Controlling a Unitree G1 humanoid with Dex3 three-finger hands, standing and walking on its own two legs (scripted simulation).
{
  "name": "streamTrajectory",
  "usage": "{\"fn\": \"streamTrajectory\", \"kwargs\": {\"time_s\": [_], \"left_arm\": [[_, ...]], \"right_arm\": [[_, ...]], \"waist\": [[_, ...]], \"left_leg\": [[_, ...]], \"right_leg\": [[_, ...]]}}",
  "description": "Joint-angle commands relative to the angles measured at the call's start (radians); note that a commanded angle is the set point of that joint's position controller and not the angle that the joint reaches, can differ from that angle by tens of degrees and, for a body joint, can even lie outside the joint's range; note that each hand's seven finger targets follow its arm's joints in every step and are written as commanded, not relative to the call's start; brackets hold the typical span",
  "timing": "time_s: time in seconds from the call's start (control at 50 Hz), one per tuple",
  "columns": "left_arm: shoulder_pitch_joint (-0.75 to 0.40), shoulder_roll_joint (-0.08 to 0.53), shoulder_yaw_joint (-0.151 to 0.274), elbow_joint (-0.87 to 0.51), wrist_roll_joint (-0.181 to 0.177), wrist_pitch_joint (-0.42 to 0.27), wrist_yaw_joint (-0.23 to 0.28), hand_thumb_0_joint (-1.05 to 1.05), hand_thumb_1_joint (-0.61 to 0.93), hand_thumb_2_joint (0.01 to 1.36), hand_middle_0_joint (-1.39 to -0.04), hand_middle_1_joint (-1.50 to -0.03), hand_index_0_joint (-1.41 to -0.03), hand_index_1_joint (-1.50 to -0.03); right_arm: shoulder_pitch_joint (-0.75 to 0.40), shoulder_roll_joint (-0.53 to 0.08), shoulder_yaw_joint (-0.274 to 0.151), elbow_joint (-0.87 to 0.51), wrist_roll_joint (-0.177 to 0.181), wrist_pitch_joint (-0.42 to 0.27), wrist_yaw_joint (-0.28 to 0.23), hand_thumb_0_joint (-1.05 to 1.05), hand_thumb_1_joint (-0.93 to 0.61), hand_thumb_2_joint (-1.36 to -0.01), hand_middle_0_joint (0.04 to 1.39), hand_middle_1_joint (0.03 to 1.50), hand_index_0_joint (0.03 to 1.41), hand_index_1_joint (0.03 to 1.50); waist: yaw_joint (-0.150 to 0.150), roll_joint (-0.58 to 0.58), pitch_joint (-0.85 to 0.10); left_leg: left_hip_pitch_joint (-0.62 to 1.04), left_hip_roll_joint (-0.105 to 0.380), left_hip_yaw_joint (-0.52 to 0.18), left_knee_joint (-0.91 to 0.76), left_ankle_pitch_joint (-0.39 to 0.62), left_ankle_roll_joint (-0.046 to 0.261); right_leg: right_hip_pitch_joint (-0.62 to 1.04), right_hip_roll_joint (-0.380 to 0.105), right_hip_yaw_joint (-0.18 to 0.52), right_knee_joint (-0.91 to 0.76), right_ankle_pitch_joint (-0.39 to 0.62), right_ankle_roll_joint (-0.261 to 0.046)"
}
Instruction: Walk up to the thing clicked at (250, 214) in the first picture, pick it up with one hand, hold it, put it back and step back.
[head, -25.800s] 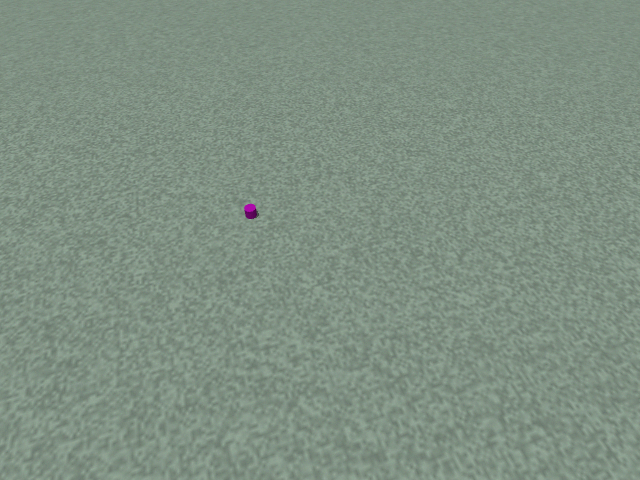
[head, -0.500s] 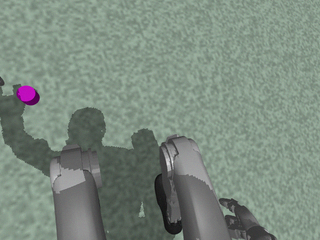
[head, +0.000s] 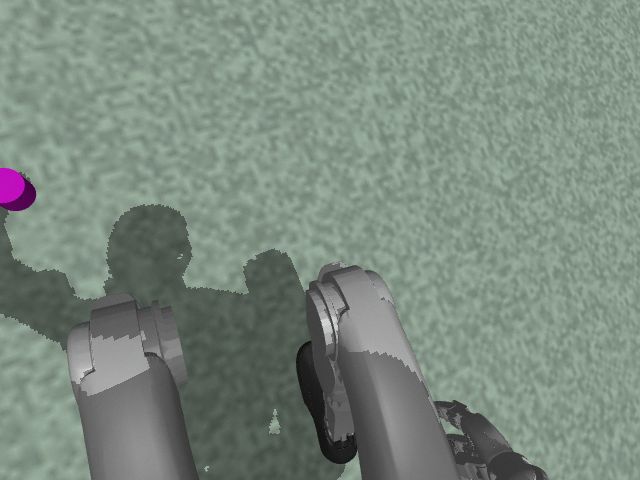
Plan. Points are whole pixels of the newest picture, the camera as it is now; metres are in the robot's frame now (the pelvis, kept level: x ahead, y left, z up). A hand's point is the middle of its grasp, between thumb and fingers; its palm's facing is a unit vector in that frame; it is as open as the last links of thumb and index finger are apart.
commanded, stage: rise first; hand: left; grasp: from above
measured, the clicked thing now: (9, 190) +0.49 +0.35 -0.30
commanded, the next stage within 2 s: none
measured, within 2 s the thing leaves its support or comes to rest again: neither
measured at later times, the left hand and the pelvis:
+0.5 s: hand out of the picture +0.42 +0.38 -0.19, palm faces -0.44 -0.14 -0.89, open 14.1 cm; pelvis +0.00 +0.01 +0.00, yaw -1 degrees
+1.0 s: hand out of the picture +0.44 +0.39 -0.19, palm faces -0.44 -0.14 -0.89, open 14.1 cm; pelvis +0.00 +0.01 +0.00, yaw -2 degrees
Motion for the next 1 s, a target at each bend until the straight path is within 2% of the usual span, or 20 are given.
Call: {"fn": "streamTrajectory", "kwargs": {"time_s": [0.0,0.02,0.04,0.12,0.16,0.22,0.3,0.32,0.4,0.44,0.52,0.58,0.66,0.68,0.7,0.82,0.86,0.9,0.92,0.98], "left_arm": [[-0.251,0.327,0.039,-0.131,-0.013,-0.002,0.036,0.0,-0.532,0.985,-0.061,-1.036,-0.072,-1.024],[-0.254,0.324,0.045,-0.128,-0.017,-0.001,0.038,0.0,-0.611,1.065,-0.07,-0.994,-0.044,-1.02],[-0.265,0.315,0.034,-0.133,-0.018,-0.002,0.037,0.0,-0.559,1.009,-0.064,-1.024,-0.063,-1.024],[-0.267,0.319,0.033,-0.122,-0.015,0.001,0.044,0.0,-0.565,1.014,-0.072,-1.012,-0.067,-1.016],[-0.284,0.313,0.026,-0.136,-0.011,-0.001,0.043,0.0,-0.555,1.008,-0.067,-1.021,-0.067,-1.021],[-0.269,0.319,0.023,-0.108,-0.007,0.002,0.042,0.0,-0.551,1.002,-0.073,-1.017,-0.072,-1.017],[-0.298,0.314,0.008,-0.113,-0.002,0.004,0.045,0.0,-0.547,0.997,-0.066,-1.038,-0.07,-1.033],[-0.296,0.311,0.007,-0.102,-0.001,0.006,0.043,0.0,-0.552,1.002,-0.07,-1.029,-0.071,-1.027],[-0.298,0.329,0.021,-0.099,-0.006,0.004,0.051,0.0,-0.547,0.995,-0.07,-1.034,-0.073,-1.029],[-0.299,0.318,0.001,-0.071,0.0,0.009,0.048,0.0,-0.553,1.001,-0.068,-1.037,-0.071,-1.033],[-0.33,0.354,0.016,-0.082,0.008,0.009,0.055,0.0,-0.558,1.01,-0.069,-1.029,-0.068,-1.029],[-0.34,0.334,-0.008,-0.061,0.005,0.011,0.053,0.0,-0.551,1.002,-0.067,-1.044,-0.071,-1.039],[-0.344,0.368,-0.001,-0.053,0.014,0.015,0.055,0.0,-0.548,0.996,-0.072,-1.041,-0.076,-1.036],[-0.349,0.361,-0.004,-0.041,0.01,0.016,0.054,0.0,-0.547,0.998,-0.073,-1.035,-0.075,-1.032],[-0.363,0.366,-0.004,-0.066,0.017,0.015,0.055,0.0,-0.546,0.997,-0.069,-1.043,-0.074,-1.038],[-0.355,0.379,-0.007,-0.057,0.005,0.025,0.043,0.0,-0.567,1.012,-0.07,-1.04,-0.069,-1.041],[-0.364,0.403,0.0,-0.068,0.003,0.025,0.039,0.0,-0.562,1.006,-0.074,-1.033,-0.073,-1.034],[-0.359,0.391,-0.006,-0.055,-0.009,0.025,0.033,0.0,-0.554,0.998,-0.075,-1.033,-0.076,-1.031],[-0.339,0.392,-0.008,-0.047,-0.01,0.025,0.029,0.0,-0.564,1.006,-0.073,-1.034,-0.072,-1.034],[-0.348,0.412,0.004,-0.055,-0.015,0.022,0.018,0.0,-0.561,1.006,-0.085,-1.016,-0.079,-1.022]], "right_arm": [[0.172,-0.264,-0.078,-0.013,-0.002,-0.005,-0.017,0.0,-0.897,-0.899,0.2,0.3,0.2,0.3],[0.176,-0.266,-0.075,-0.014,-0.006,-0.004,-0.015,0.0,-0.906,-0.902,0.2,0.3,0.2,0.3],[0.175,-0.265,-0.074,-0.015,-0.006,-0.005,-0.014,0.0,-0.901,-0.9,0.2,0.3,0.2,0.3],[0.173,-0.27,-0.07,-0.012,-0.004,-0.007,-0.014,0.0,-0.903,-0.901,0.2,0.3,0.2,0.3],[0.176,-0.273,-0.067,-0.012,-0.01,-0.008,-0.013,0.0,-0.9,-0.9,0.2,0.3,0.2,0.3],[0.169,-0.273,-0.068,-0.014,-0.004,-0.007,-0.013,0.0,-0.901,-0.9,0.2,0.3,0.2,0.3],[0.166,-0.277,-0.059,-0.018,-0.008,-0.008,-0.011,0.0,-0.9,-0.899,0.2,0.3,0.2,0.3],[0.174,-0.278,-0.057,-0.018,-0.008,-0.008,-0.011,0.0,-0.902,-0.901,0.2,0.3,0.2,0.3],[0.173,-0.28,-0.053,-0.019,-0.012,-0.008,-0.012,0.0,-0.902,-0.9,0.2,0.3,0.2,0.3],[0.168,-0.28,-0.049,-0.022,-0.01,-0.011,-0.012,0.0,-0.902,-0.9,0.2,0.3,0.2,0.3],[0.176,-0.283,-0.041,-0.026,-0.015,-0.009,-0.013,0.0,-0.9,-0.9,0.2,0.3,0.2,0.3],[0.166,-0.286,-0.034,-0.027,-0.015,-0.014,-0.013,0.0,-0.901,-0.9,0.2,0.3,0.2,0.3],[0.163,-0.29,-0.029,-0.034,-0.015,-0.019,-0.016,0.0,-0.901,-0.9,0.2,0.3,0.2,0.3],[0.168,-0.294,-0.028,-0.035,-0.015,-0.021,-0.017,0.0,-0.9,-0.9,0.2,0.3,0.2,0.3],[0.17,-0.292,-0.024,-0.035,-0.018,-0.02,-0.017,0.0,-0.899,-0.899,0.2,0.3,0.2,0.3],[0.182,-0.297,-0.016,-0.035,-0.017,-0.023,-0.017,0.0,-0.904,-0.901,0.2,0.3,0.2,0.3],[0.183,-0.301,-0.01,-0.037,-0.019,-0.021,-0.018,0.0,-0.903,-0.901,0.2,0.3,0.2,0.3],[0.187,-0.301,-0.007,-0.043,-0.02,-0.022,-0.016,0.0,-0.903,-0.901,0.2,0.3,0.2,0.3],[0.176,-0.3,-0.004,-0.043,-0.019,-0.021,-0.016,0.0,-0.904,-0.901,0.2,0.3,0.2,0.3],[0.185,-0.306,-0.001,-0.049,-0.023,-0.022,-0.016,0.0,-0.904,-0.901,0.2,0.3,0.2,0.3]], "waist": [[0.028,0.371,-0.69],[0.018,0.365,-0.68],[0.015,0.366,-0.68],[0.014,0.369,-0.663],[-0.001,0.391,-0.678],[0.015,0.396,-0.662],[-0.004,0.426,-0.65],[-0.014,0.393,-0.654],[-0.005,0.404,-0.659],[-0.017,0.406,-0.639],[-0.021,0.406,-0.66],[-0.034,0.406,-0.624],[-0.024,0.445,-0.627],[-0.038,0.43,-0.614],[-0.037,0.445,-0.628],[-0.045,0.442,-0.629],[-0.039,0.439,-0.647],[-0.053,0.422,-0.629],[-0.039,0.432,-0.624],[-0.05,0.425,-0.61]], "left_leg": [[0.553,0.009,0.148,-0.213,0.169,0.067],[0.547,0.008,0.147,-0.21,0.17,0.069],[0.547,0.008,0.145,-0.214,0.165,0.068],[0.558,0.01,0.142,-0.206,0.177,0.068],[0.572,0.012,0.137,-0.21,0.184,0.064],[0.571,0.01,0.136,-0.22,0.166,0.063],[0.583,0.013,0.129,-0.215,0.184,0.06],[0.572,0.013,0.129,-0.207,0.189,0.065],[0.569,0.011,0.132,-0.213,0.186,0.063],[0.58,0.015,0.121,-0.215,0.176,0.062],[0.566,0.013,0.126,-0.206,0.183,0.064],[0.562,0.016,0.119,-0.216,0.156,0.062],[0.57,0.016,0.118,-0.222,0.143,0.057],[0.563,0.016,0.114,-0.223,0.137,0.057],[0.571,0.016,0.117,-0.222,0.148,0.057],[0.589,0.019,0.113,-0.215,0.187,0.06],[0.583,0.021,0.114,-0.205,0.205,0.064],[0.572,0.021,0.109,-0.208,0.204,0.064],[0.581,0.022,0.11,-0.21,0.204,0.063],[0.565,0.023,0.111,-0.209,0.184,0.064]], "right_leg": [[0.274,0.006,-0.101,-0.245,0.247,-0.088],[0.279,0.004,-0.104,-0.245,0.249,-0.086],[0.274,0.005,-0.107,-0.243,0.246,-0.087],[0.259,0.006,-0.108,-0.239,0.256,-0.087],[0.267,0.006,-0.115,-0.233,0.263,-0.087],[0.245,0.007,-0.118,-0.234,0.245,-0.09],[0.235,0.005,-0.123,-0.222,0.261,-0.091],[0.25,0.008,-0.121,-0.232,0.272,-0.086],[0.264,0.005,-0.121,-0.233,0.268,-0.085],[0.235,0.007,-0.128,-0.224,0.256,-0.088],[0.268,0.007,-0.124,-0.233,0.273,-0.084],[0.234,0.009,-0.13,-0.234,0.248,-0.087],[0.228,0.009,-0.13,-0.224,0.236,-0.092],[0.222,0.006,-0.135,-0.222,0.232,-0.09],[0.237,0.007,-0.134,-0.225,0.242,-0.089],[0.253,0.007,-0.132,-0.228,0.274,-0.086],[0.27,0.01,-0.131,-0.231,0.291,-0.083],[0.271,0.007,-0.134,-0.23,0.291,-0.083],[0.262,0.008,-0.132,-0.229,0.287,-0.085],[0.277,0.009,-0.132,-0.239,0.274,-0.082]]}}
